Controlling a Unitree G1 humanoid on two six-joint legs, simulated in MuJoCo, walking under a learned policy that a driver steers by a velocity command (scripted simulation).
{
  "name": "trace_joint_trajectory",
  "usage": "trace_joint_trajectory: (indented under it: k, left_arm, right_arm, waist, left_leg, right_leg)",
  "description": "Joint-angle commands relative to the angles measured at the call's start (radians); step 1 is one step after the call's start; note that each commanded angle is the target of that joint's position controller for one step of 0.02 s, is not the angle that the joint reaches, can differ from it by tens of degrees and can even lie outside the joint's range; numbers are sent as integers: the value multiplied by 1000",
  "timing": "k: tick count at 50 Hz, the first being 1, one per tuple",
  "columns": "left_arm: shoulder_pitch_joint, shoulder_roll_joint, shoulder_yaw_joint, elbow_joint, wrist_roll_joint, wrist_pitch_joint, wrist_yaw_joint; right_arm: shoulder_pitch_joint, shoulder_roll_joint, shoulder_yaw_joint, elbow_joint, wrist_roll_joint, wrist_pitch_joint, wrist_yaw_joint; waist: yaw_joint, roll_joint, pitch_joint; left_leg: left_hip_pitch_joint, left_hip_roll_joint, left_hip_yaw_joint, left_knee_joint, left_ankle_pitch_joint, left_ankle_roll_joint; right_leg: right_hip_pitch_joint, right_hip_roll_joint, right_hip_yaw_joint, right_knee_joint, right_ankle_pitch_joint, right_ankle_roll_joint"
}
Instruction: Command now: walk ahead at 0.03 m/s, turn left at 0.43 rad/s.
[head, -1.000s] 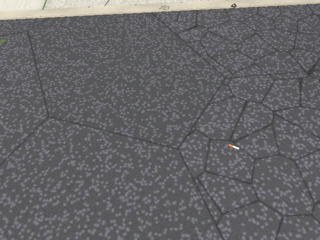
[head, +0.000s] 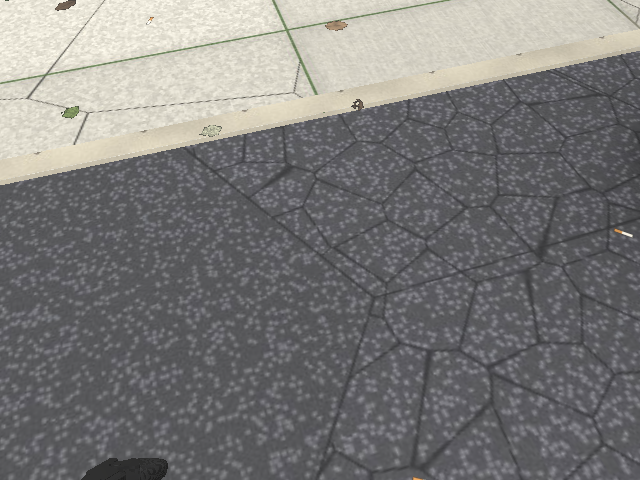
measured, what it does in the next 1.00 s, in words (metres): walks ahead, turning left: left foot, then right foot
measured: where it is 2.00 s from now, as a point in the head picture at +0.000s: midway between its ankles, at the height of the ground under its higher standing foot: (179, 388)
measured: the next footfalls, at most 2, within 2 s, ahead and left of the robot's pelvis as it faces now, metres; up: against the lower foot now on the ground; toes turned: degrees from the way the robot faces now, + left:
left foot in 0.24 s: +0.04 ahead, +0.15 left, +0.00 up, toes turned +11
right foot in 0.68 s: +0.09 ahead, -0.06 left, +0.00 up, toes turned +21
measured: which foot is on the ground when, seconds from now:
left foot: up 0.00-0.22, down 0.24-0.68, up 0.70-1.00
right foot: down 0.00-0.24, up 0.26-0.66, down 0.68-1.00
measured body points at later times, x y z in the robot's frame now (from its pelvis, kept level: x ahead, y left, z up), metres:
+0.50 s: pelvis +0.01 +0.05 +0.01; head +0.03 +0.09 +0.45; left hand +0.10 +0.36 -0.10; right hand +0.23 -0.17 -0.07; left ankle +0.00 +0.14 -0.73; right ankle +0.06 -0.09 -0.66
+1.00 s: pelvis +0.12 +0.09 +0.01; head +0.15 +0.08 +0.46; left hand +0.01 +0.33 -0.11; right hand +0.40 -0.05 -0.08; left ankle +0.20 +0.28 -0.69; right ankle +0.05 -0.07 -0.73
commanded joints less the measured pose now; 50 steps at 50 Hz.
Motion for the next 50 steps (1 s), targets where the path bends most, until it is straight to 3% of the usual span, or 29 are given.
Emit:
trace_joint_trajectory:
  k: [1,5,8,10,11,12,13,14,15,16,17,18,20,25,27,30,33,34,35,36,37,39,42,46,50]
  left_arm:
    - [-53,108,32,-56,2,-10,10]
    - [-33,153,53,-29,-5,-5,25]
    - [2,197,71,-8,-16,3,24]
    - [-8,198,74,5,-38,10,23]
    - [23,172,71,26,-45,14,22]
    - [63,128,67,38,-34,18,20]
    - [17,114,60,-20,-8,14,23]
    - [-76,149,72,-38,-6,9,28]
    - [-75,148,74,-34,-23,10,25]
    - [-44,142,77,-11,-22,12,24]
    - [-32,149,81,-6,-14,16,27]
    - [-21,149,84,-9,-10,17,26]
    - [-6,135,81,-15,-16,14,23]
    - [-29,90,50,-29,-23,13,18]
    - [-22,92,46,-29,-31,6,8]
    - [-13,115,54,-42,-46,-15,-11]
    - [82,98,56,-7,-43,-54,-27]
    - [155,121,62,4,-30,-64,-23]
    - [245,200,77,21,-14,-69,-18]
    - [293,246,100,43,-12,-73,-27]
    - [287,198,89,42,-19,-80,-21]
    - [259,162,72,41,-29,-87,-12]
    - [274,135,58,62,-29,-88,-12]
    - [299,156,57,85,-36,-83,-19]
    - [355,216,67,108,-48,-75,-28]
  right_arm:
    - [65,-60,-25,-78,-4,24,-16]
    - [-2,-14,-1,-132,-11,20,5]
    - [-3,-45,-6,-153,-8,18,26]
    - [51,-50,-15,-140,-13,20,36]
    - [82,-71,-25,-130,-23,19,34]
    - [100,-151,-48,-138,-34,15,24]
    - [68,-255,-64,-191,-42,13,10]
    - [94,-231,-61,-201,-63,-6,12]
    - [48,-198,-51,-207,-61,-21,10]
    - [-15,-166,-45,-218,-42,-25,4]
    - [-60,-138,-35,-231,-23,-22,-2]
    - [-82,-121,-26,-241,-18,-19,-7]
    - [-71,-99,-17,-250,-25,-16,-15]
    - [-37,-103,-20,-252,-24,-7,-26]
    - [-9,-108,-21,-242,-24,-5,-18]
    - [10,-118,-17,-214,-17,-12,-1]
    - [-18,-81,-1,-195,-3,-20,9]
    - [-51,-42,12,-205,-6,-32,13]
    - [-58,24,32,-228,-8,-49,20]
    - [-128,-60,9,-261,3,-65,19]
    - [-151,-111,-12,-249,12,-76,18]
    - [-112,-86,-11,-214,-2,-84,27]
    - [-148,-28,2,-206,-10,-103,41]
    - [-231,23,22,-206,-5,-110,53]
    - [-284,-8,14,-221,12,-110,75]
  waist:
    - [-16,-163,-129]
    - [16,-180,-146]
    - [23,-189,-155]
    - [-16,-178,-149]
    - [-20,-130,-130]
    - [0,85,-91]
    - [4,344,-41]
    - [-67,241,-103]
    - [-39,183,-89]
    - [-7,124,-81]
    - [9,107,-89]
    - [26,113,-105]
    - [32,101,-144]
    - [0,106,-165]
    - [-23,113,-171]
    - [-24,154,-87]
    - [44,106,-46]
    - [75,49,-66]
    - [75,-153,-98]
    - [102,-281,-3]
    - [110,-200,58]
    - [75,-171,57]
    - [78,-152,47]
    - [109,-166,47]
    - [122,-169,74]
  left_leg:
    - [-54,39,-23,65,83,-34]
    - [49,65,14,-204,126,-13]
    - [129,57,52,-350,160,23]
    - [235,23,92,-530,265,65]
    - [296,0,76,-617,313,97]
    - [375,128,-152,-746,510,163]
    - [396,360,-492,-818,702,336]
    - [350,371,-532,-851,597,402]
    - [343,319,-460,-842,496,354]
    - [338,264,-397,-822,443,295]
    - [326,235,-360,-809,470,265]
    - [295,210,-330,-798,542,259]
    - [305,188,-311,-777,631,268]
    - [375,181,-332,-750,619,272]
    - [334,170,-360,-790,316,285]
    - [241,169,-437,-846,-9,300]
    - [137,110,-430,-810,-74,249]
    - [31,64,-373,-689,-57,200]
    - [-138,-74,-165,-428,-28,125]
    - [-324,-83,-67,-270,-76,89]
    - [-382,-26,-111,-138,-22,77]
    - [-415,12,-88,-65,114,67]
    - [-362,45,-37,-102,290,59]
    - [-191,40,29,-362,407,45]
    - [-62,24,43,-546,452,59]
  right_leg:
    - [120,-257,198,-199,113,-207]
    - [134,-261,103,-175,140,-204]
    - [162,-299,101,-145,129,-195]
    - [131,-283,64,-74,72,-141]
    - [83,-242,19,8,-31,-83]
    - [-72,-148,-84,240,-213,15]
    - [-345,14,-87,478,-507,107]
    - [-352,16,74,654,-521,107]
    - [-374,-3,110,715,-435,97]
    - [-381,-18,123,716,-348,95]
    - [-370,-20,129,710,-293,101]
    - [-324,-7,124,729,-252,108]
    - [-292,16,120,739,-206,116]
    - [-237,12,121,474,-207,120]
    - [-148,14,95,369,-239,105]
    - [-42,29,70,227,-301,66]
    - [197,22,62,-70,-115,-8]
    - [335,-74,167,-90,-141,-46]
    - [457,-252,419,-168,-297,-134]
    - [420,-387,692,-282,-487,-260]
    - [406,-378,700,-297,-571,-272]
    - [420,-301,567,-303,-504,-214]
    - [379,-231,388,-335,-250,-175]
    - [295,-173,226,-347,-39,-156]
    - [295,-222,216,-342,11,-151]
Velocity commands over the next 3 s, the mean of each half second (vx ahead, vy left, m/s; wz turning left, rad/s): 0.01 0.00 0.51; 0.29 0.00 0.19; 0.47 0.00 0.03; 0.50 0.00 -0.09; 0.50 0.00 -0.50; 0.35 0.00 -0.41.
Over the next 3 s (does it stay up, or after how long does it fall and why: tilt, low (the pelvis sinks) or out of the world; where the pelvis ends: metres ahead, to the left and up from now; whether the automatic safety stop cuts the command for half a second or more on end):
stays up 1.09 0.32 0.01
